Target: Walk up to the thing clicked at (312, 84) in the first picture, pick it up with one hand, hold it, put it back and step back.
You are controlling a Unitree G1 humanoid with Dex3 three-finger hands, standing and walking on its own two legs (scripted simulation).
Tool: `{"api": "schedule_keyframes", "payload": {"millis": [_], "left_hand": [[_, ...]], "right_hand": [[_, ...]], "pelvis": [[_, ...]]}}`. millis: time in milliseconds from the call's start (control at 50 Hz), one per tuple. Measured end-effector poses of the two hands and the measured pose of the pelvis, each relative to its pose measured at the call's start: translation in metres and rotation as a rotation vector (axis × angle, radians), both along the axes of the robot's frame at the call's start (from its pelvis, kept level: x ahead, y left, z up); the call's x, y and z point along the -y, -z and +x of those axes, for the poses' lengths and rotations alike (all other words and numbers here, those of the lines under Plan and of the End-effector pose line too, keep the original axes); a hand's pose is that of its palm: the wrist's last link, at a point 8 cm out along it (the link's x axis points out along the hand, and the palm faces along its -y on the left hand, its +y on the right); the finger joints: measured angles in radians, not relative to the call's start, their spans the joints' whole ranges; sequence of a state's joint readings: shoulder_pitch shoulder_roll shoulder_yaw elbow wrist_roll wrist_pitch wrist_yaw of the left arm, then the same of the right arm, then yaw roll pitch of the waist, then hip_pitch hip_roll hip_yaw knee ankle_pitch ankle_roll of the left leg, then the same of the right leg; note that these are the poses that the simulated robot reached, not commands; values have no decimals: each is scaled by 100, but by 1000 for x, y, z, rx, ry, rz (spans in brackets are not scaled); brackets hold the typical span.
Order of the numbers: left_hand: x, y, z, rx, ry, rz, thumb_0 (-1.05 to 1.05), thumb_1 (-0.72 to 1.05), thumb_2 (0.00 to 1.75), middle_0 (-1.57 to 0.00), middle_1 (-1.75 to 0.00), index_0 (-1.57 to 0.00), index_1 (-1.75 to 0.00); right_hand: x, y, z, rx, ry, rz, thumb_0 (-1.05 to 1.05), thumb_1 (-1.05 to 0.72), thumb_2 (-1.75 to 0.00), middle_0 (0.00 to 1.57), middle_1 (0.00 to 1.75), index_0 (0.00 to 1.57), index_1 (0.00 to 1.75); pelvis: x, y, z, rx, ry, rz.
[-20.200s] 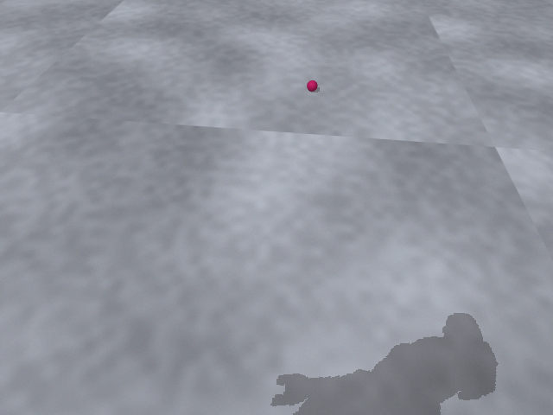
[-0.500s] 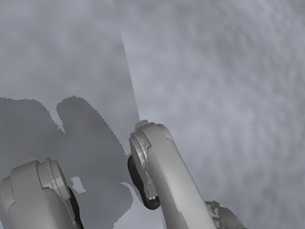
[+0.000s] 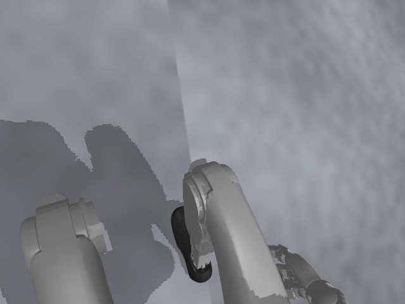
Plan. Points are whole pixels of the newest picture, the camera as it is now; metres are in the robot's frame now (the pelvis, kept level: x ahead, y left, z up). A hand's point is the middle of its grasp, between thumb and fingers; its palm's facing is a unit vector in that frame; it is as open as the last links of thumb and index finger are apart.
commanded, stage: rest palm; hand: left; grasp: from above
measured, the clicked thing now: out of the picture +0.49 +0.34 -0.29
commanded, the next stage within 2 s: close in 1.48 s
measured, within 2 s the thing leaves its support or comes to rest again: neither
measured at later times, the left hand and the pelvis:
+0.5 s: hand out of the picture +0.47 +0.33 -0.24, palm faces -0.44 -0.11 -0.89, open 14.3 cm; pelvis +0.00 +0.00 -0.01, yaw -2 degrees
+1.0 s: hand out of the picture +0.46 +0.33 -0.25, palm faces -0.44 -0.12 -0.89, open 14.1 cm; pelvis +0.00 +0.00 -0.01, yaw -3 degrees
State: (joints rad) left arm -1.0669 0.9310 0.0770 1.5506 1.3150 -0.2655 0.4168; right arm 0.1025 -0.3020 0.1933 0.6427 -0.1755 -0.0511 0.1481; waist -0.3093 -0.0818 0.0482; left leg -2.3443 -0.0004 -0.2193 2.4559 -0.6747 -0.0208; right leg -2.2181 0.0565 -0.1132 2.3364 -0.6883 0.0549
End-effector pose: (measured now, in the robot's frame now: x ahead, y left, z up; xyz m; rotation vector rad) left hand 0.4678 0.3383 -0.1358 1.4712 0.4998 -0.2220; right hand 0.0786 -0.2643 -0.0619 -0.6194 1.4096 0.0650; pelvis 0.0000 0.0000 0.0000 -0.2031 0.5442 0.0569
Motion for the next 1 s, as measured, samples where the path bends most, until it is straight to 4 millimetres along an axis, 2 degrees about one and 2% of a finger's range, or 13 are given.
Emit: {"api": "schedule_keyframes", "payload": {"millis": [280, 380, 480, 760, 1000], "left_hand": [[11, 31, 7, -6, -57, 29, 0, -54, 103, -9, -102, -8, -103], [11, 39, 9, -9, -69, 25, 0, -55, 102, -9, -100, -8, -102], [10, 44, 9, -14, -67, 23, 0, -55, 102, -9, -99, -7, -101], [6, 51, 1, -18, -72, 10, 0, -56, 104, -9, -98, -7, -101], [8, 59, 3, -7, -64, 10, 0, -53, 102, -9, -101, -8, -103]], "right_hand": [[-10, 2, -43, -64, 27, 24, 0, -91, -89, 20, 30, 20, 30], [-13, 2, -51, -84, 30, 34, 0, -91, -89, 20, 30, 21, 30], [-13, 3, -47, -91, 14, 39, 0, -91, -90, 20, 30, 21, 30], [-8, -1, -19, -47, -70, 33, 0, -91, -90, 20, 30, 20, 30], [-10, -5, -25, -67, -85, 27, 0, -91, -90, 20, 30, 20, 30]], "pelvis": [[0, 10, -1, 16, 23, -4], [0, 12, 0, 21, 29, -9], [-1, 12, 2, 21, 34, -15], [-1, 12, 2, 37, 35, -22], [-2, 13, 1, 46, 41, -33]]}}
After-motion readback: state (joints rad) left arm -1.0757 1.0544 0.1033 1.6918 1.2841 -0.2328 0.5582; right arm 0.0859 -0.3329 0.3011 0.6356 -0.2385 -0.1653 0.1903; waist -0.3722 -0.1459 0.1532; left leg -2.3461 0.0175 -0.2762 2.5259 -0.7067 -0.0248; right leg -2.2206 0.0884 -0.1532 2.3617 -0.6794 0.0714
